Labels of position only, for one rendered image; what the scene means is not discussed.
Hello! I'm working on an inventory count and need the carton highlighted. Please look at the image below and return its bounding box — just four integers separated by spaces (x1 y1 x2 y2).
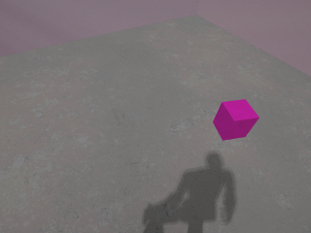
213 99 259 141

